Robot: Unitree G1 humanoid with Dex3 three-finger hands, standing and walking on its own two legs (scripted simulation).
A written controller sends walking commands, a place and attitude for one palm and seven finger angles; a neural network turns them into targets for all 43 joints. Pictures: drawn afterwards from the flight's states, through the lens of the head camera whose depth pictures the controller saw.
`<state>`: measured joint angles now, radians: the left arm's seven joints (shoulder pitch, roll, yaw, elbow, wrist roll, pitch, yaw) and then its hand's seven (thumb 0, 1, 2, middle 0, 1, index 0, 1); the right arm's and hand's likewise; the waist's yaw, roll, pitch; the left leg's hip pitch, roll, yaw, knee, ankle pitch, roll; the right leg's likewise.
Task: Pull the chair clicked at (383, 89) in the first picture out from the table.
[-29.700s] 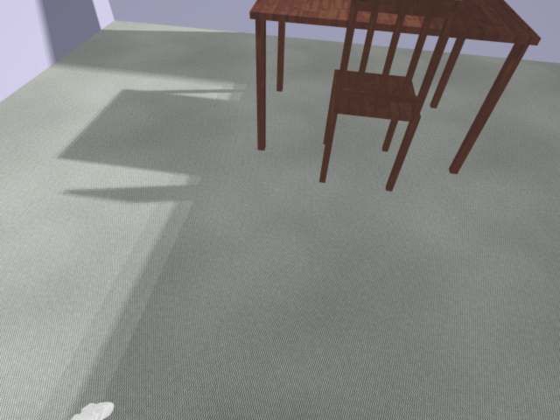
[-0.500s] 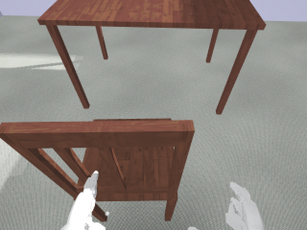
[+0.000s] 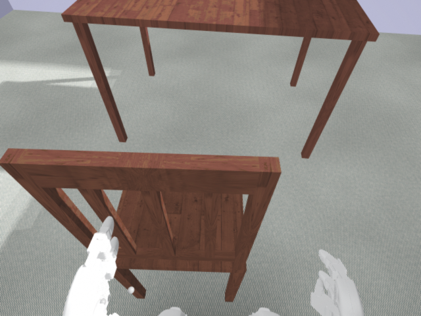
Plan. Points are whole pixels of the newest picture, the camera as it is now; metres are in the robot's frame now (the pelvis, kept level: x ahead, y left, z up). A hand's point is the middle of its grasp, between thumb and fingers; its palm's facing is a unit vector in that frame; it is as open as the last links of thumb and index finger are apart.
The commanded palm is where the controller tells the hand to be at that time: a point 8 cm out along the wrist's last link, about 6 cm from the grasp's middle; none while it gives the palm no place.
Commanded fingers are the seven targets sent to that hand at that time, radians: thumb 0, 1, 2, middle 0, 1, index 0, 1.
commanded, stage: draw the hand back to the body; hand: left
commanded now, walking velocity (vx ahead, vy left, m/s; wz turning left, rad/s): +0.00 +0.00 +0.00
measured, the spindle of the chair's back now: (162, 226) +0.29 +0.12 -0.01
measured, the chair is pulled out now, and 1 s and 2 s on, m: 0.60 0.60 0.60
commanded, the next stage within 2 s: step back with the hand held close in 1.40 s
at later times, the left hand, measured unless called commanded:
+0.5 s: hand (67, 266) +0.18 +0.21 +0.12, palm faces +0.22 -0.90 -0.37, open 16.1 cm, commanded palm +0.14 +0.25 +0.15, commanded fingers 0.00 -0.01 0.46 -0.08 -0.11 -0.08 -0.11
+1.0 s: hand out of the picture +0.21 +0.25 +0.23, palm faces +0.49 -0.76 -0.43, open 9.5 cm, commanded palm +0.16 +0.29 +0.25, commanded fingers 0.00 0.90 0.90 -0.20 -0.30 -0.20 -0.30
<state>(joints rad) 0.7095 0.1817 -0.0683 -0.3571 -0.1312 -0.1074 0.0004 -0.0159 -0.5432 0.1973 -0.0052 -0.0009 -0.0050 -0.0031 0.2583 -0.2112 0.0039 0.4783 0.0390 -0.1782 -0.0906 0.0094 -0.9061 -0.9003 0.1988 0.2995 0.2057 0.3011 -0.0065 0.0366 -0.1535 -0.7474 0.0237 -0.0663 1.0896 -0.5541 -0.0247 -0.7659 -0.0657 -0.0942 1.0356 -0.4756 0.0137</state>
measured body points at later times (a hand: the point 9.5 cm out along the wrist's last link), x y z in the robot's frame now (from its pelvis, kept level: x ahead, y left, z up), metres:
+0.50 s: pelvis +0.01 +0.00 +0.03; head +0.01 -0.02 +0.48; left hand +0.16 +0.25 +0.14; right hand +0.19 -0.23 -0.04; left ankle -0.01 +0.13 -0.67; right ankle +0.02 -0.13 -0.67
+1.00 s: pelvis +0.02 -0.01 +0.07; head +0.00 -0.04 +0.52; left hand +0.18 +0.29 +0.25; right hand +0.22 -0.22 -0.01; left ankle -0.01 +0.13 -0.67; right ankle +0.02 -0.13 -0.67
